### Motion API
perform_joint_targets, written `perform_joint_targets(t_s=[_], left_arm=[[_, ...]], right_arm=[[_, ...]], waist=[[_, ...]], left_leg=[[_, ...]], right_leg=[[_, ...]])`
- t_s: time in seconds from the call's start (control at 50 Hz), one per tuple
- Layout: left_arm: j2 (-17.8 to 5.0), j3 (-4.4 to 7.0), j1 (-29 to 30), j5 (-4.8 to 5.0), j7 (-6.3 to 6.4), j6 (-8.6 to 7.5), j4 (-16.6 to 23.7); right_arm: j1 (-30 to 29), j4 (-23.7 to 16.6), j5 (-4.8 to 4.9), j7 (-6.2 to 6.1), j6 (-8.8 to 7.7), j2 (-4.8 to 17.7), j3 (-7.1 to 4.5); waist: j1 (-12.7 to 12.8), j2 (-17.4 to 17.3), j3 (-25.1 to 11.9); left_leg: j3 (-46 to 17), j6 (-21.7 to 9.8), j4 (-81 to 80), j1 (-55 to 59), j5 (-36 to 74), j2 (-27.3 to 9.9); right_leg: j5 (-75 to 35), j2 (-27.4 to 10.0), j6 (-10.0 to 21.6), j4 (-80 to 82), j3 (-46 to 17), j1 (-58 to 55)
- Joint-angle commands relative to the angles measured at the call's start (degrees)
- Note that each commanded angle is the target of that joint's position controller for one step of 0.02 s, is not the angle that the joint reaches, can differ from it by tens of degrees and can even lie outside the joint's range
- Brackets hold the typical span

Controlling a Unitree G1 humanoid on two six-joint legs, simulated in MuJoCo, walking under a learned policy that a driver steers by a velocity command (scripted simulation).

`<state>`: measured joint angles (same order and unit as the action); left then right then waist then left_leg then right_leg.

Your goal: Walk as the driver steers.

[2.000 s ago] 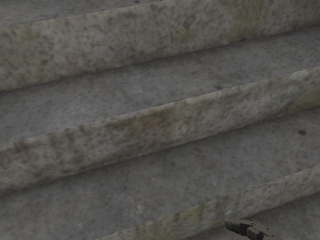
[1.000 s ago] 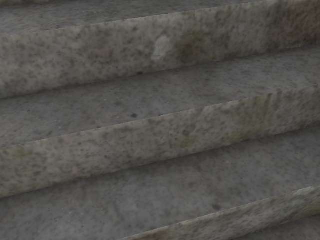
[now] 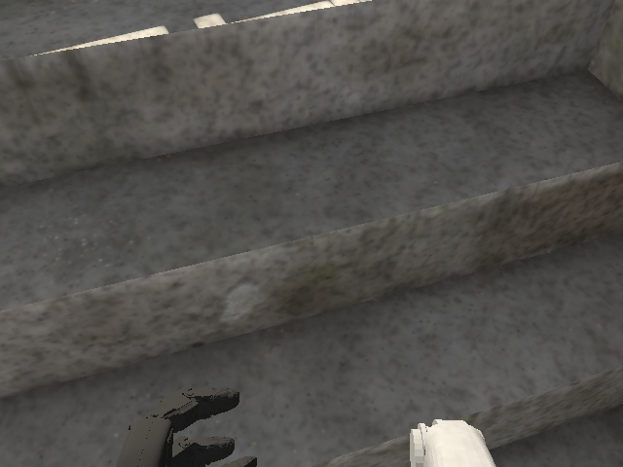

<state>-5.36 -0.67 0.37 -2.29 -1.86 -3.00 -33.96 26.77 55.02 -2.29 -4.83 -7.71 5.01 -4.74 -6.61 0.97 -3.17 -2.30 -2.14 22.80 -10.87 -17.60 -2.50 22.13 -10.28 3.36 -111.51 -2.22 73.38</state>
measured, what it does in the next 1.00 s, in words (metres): climbs, turning left: right foot 0.20 m higher, then left foot 0.21 m higher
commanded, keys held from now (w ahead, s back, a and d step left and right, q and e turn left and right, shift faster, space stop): w+q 1.00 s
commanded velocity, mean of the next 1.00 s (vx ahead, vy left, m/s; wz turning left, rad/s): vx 0.50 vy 0.00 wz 0.57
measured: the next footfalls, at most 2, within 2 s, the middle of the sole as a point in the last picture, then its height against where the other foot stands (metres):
right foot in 0.08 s outside the picture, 0.20 m higher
left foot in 0.68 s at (294, 392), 0.21 m higher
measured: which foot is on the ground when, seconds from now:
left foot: down 0.00-0.12, up 0.14-0.66, down 0.68-1.00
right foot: up 0.00-0.06, down 0.08-0.68, up 0.70-1.00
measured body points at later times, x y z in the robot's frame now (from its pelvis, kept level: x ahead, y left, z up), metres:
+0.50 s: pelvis +0.24 -0.13 +0.19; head +0.25 -0.14 +0.64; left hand +0.13 +0.09 +0.06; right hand +0.53 -0.25 +0.13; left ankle +0.25 +0.01 -0.15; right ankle +0.18 -0.22 -0.53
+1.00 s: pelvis +0.51 -0.06 +0.42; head +0.55 -0.05 +0.87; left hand +0.78 +0.17 +0.49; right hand +0.60 -0.30 +0.27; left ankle +0.44 -0.01 -0.33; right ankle +0.67 -0.12 +0.01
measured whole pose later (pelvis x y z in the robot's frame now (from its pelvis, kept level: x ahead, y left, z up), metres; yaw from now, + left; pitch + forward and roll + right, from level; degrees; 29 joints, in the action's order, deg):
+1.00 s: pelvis +0.51 -0.06 +0.42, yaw +31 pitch +3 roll -1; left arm 2.2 -6.2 14.0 -4.0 2.0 -4.9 -19.4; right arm 24.7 54.8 -1.7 -0.6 -4.7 12.7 -3.7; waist -4.4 -2.2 0.8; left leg -9.5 -5.2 23.2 -10.8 -14.5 6.6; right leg 25.3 -2.8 6.9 -122.5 -0.6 79.9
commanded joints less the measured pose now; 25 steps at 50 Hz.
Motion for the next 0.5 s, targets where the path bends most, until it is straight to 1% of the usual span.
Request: perform_joint_targets(t_s=[0.02, 0.04, 0.06, 0.08, 0.1, 0.12, 0.14, 0.16, 0.18, 0.2, 0.22, 0.24, 0.26, 0.28, 0.3, 0.32, 0.34, 0.36, 0.38, 0.4, 0.42, 0.44, 0.46, 0.48, 0.5], left_arm=[[2.2, -1.74, 18.1, -0.42, -0.46, -1.20, 14.6], [1.7, -2.72, 14.3, 0.66, -1.22, -0.36, 13.7], [2.2, -2.34, 10.0, 1.67, -0.03, 0.54, 12.7], [-2.2, 1.23, -5.5, 4.27, 1.23, 1.25, 6.4], [-7.9, 4.10, -19.8, 3.14, 1.99, -0.16, 2.5], [-17.0, 7.03, -30.3, 0.32, 3.15, -0.52, 0.7], [-20.6, 7.82, -28.6, 1.56, 4.02, 0.60, -0.5], [-18.6, 6.90, -19.9, 2.80, 3.84, 0.76, -1.0], [-15.6, 5.94, -11.6, 2.65, 3.58, 0.84, -1.9], [-10.6, 4.51, -6.3, 2.74, 3.68, 0.58, -4.5], [-6.3, 3.25, -7.0, 1.16, 3.53, 0.02, -7.4], [-2.9, 2.50, -7.0, -0.19, 2.95, -0.40, -10.3], [-0.5, 1.77, -9.1, -0.96, 3.03, -1.00, -12.3], [-0.4, 1.66, -12.0, -1.06, 3.20, -1.83, -14.2], [-1.5, 2.06, -15.4, -0.71, 2.82, -2.84, -15.9], [-3.5, 2.85, -14.5, -0.48, 2.18, -4.90, -15.7], [-7.2, 4.13, -14.9, 0.33, 2.49, -6.03, -15.5], [-8.9, 4.41, -12.9, 0.30, 3.62, -6.27, -14.4], [-8.3, 4.32, -16.6, -0.15, 4.12, -6.65, -15.7], [-9.5, 4.49, -20.6, -0.09, 4.46, -6.66, -16.8], [-10.2, 4.54, -24.0, -0.51, 4.78, -6.65, -17.5], [-10.1, 4.73, -27.3, -1.37, 4.40, -6.57, -18.3], [-10.4, 4.75, -30.2, -1.67, 4.00, -6.73, -18.7], [-10.5, 4.71, -30.6, -1.83, 3.77, -6.85, -18.3], [-9.1, 4.21, -30.6, -1.15, 3.31, -7.45, -18.2]], right_arm=[[2.6, -2.5, 0.38, -0.27, -0.18, 9.4, -2.71], [-4.5, -5.0, 1.89, 0.68, 0.52, 10.5, -2.55], [-5.5, -6.0, 3.17, 1.41, 0.99, 11.4, -3.16], [-4.2, -5.2, 2.95, 3.10, 0.43, 12.9, -2.86], [-7.8, -7.6, 4.12, 5.73, -0.69, 13.3, -2.78], [-14.6, -12.4, 4.82, 7.24, -1.29, 14.4, -3.29], [-17.0, -14.1, 2.76, 7.72, -1.45, 10.1, -3.19], [-12.7, -13.9, -0.63, 7.71, -1.17, 2.5, -1.64], [-13.1, -15.8, -1.06, 7.82, -0.76, -0.1, -0.87], [-15.5, -17.0, -1.70, 7.69, -0.22, -0.4, -0.14], [-15.7, -17.0, -1.98, 7.48, 1.28, -0.7, 0.79], [-14.0, -16.1, -1.35, 7.16, 2.47, -0.1, 1.42], [-13.8, -15.6, -0.55, 6.63, 3.26, 0.2, 1.97], [-14.9, -16.5, -0.10, 6.15, 4.21, -0.4, 2.51], [-17.5, -18.2, 0.62, 5.18, 5.15, -2.4, 3.37], [-20.2, -19.2, -0.13, 4.32, 5.40, 0.1, 3.04], [-20.6, -19.6, 0.04, 4.18, 6.07, 3.0, 1.93], [-20.8, -19.5, 1.21, 4.09, 7.20, 5.8, 0.93], [-21.0, -19.0, 0.93, 3.58, 8.16, 6.0, 0.33], [-23.8, -20.6, 0.26, 3.29, 8.85, 4.6, 0.81], [-26.7, -22.1, 0.75, 3.14, 9.03, 3.2, 1.42], [-29.6, -22.7, 0.91, 2.90, 8.48, 1.9, 2.05], [-31.5, -24.0, 0.73, 2.34, 8.11, 2.3, 2.01], [-33.1, -25.0, 1.08, 2.31, 7.82, 2.6, 2.26], [-34.8, -25.9, 0.51, 2.35, 8.18, 3.2, 2.33]], waist=[[-0.3, -9.4, 2.7], [2.3, -7.3, 0.8], [3.1, -10.5, -0.5], [8.2, -6.1, -9.7], [15.7, -2.0, -19.7], [23.1, 17.1, -28.8], [22.7, 30.6, -26.2], [15.8, 25.2, -21.0], [9.6, 20.2, -14.6], [5.8, 15.1, -4.2], [3.6, 10.8, -0.5], [1.6, 7.6, 1.4], [1.4, 4.7, 3.4], [1.6, 2.9, 5.4], [2.0, 3.2, 7.0], [1.8, 1.7, 7.3], [1.5, -0.8, 8.0], [1.2, -0.3, 8.3], [2.3, -0.1, 7.2], [3.3, -2.4, 9.1], [4.7, -3.5, 9.7], [6.4, -4.1, 9.1], [6.8, -6.0, 9.9], [6.6, -7.5, 10.7], [6.3, -7.5, 10.6]], left_leg=[[-17.3, -11.6, -17.4, 10.0, -3.1, -14.8], [-8.9, -11.6, -24.8, -3.9, 3.6, -10.4], [-8.9, -12.1, -24.3, -13.8, 14.0, -9.9], [-6.1, -12.5, -14.3, -9.4, 45.2, -8.9], [-2.4, -7.7, 8.4, -16.6, 60.8, -5.3], [-1.6, -3.2, 32.9, -23.3, 45.1, 2.5], [-8.7, -2.2, 58.3, -33.5, 13.8, 8.5], [-17.0, -1.0, 83.5, -39.7, 13.5, 8.4], [-13.6, -1.6, 92.8, -44.6, 19.7, 5.5], [-8.3, -2.5, 95.9, -47.7, 26.0, 3.1], [-7.6, -3.3, 97.3, -46.3, 24.8, 4.3], [-6.6, -3.9, 99.6, -46.5, 23.2, 5.8], [-6.4, -3.8, 101.4, -48.0, 21.7, 6.8], [-6.6, -3.7, 102.4, -51.4, 21.2, 7.6], [-6.5, -3.4, 103.1, -55.6, 17.7, 7.2], [-6.3, -3.2, 102.0, -55.4, 17.0, 6.9], [-7.7, -3.2, 101.4, -55.6, 16.2, 7.3], [-6.4, -2.9, 97.7, -54.3, 16.6, 7.9], [-4.0, -3.2, 109.1, -57.9, 15.6, 9.0], [-5.9, -3.6, 112.8, -65.8, 10.3, 8.3], [-4.9, -4.3, 116.1, -70.2, 5.6, 8.7], [-4.7, -5.0, 120.4, -75.1, 1.2, 8.9], [-5.7, -5.4, 122.8, -79.7, -1.7, 8.7], [-4.7, -5.4, 118.1, -79.7, -3.3, 8.6], [-3.5, -5.3, 112.4, -77.0, -1.8, 8.5]], right_leg=[[4.6, -4.1, 2.5, 8.2, -3.7, 10.3], [6.6, -2.2, 2.9, 29.3, 6.1, -13.8], [19.5, 1.0, 4.5, 37.5, 4.9, -34.1], [12.8, 8.4, 3.8, 39.8, 13.1, -51.6], [7.9, 5.8, 3.9, 42.5, 0.8, -68.8], [24.0, -7.1, 3.8, 63.9, -25.4, -75.1], [33.2, -11.1, 1.5, 88.8, -48.2, -71.8], [35.3, -13.4, -0.1, 92.7, -51.6, -64.5], [35.1, -13.1, 0.9, 88.9, -47.0, -58.3], [30.5, -11.0, 2.4, 80.6, -34.8, -50.4], [21.2, -6.3, -0.8, 71.6, -19.3, -45.2], [16.4, -3.9, -1.9, 69.7, -11.6, -42.7], [9.9, -4.5, -2.0, 71.8, -8.6, -42.1], [4.6, -5.5, -1.0, 74.6, -7.5, -43.3], [-1.8, -6.6, -0.7, 79.4, -5.8, -46.2], [-6.7, -7.5, 0.5, 83.8, -4.6, -47.1], [-7.5, -8.8, 1.0, 86.3, -4.3, -47.9], [-4.8, -9.4, 0.9, 90.5, -1.6, -47.0], [-5.9, -10.9, 3.3, 91.3, -2.3, -51.3], [-5.8, -11.5, 3.5, 93.2, -1.6, -58.5], [-8.4, -11.7, 3.5, 95.6, 0.8, -63.3], [-8.9, -11.9, 4.6, 96.1, 1.0, -68.8], [-11.8, -12.1, 4.8, 96.4, 1.9, -73.9], [-12.4, -10.8, 3.7, 98.1, 5.3, -74.4], [-13.5, -9.0, 2.5, 98.8, 7.8, -73.3]])
Velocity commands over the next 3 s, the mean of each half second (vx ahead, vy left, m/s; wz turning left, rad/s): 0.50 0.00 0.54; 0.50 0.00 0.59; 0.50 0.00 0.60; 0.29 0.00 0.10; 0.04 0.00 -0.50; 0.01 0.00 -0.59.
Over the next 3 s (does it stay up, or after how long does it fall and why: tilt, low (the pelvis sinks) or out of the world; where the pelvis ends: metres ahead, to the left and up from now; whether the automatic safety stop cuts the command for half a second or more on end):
stays up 1.07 0.41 1.01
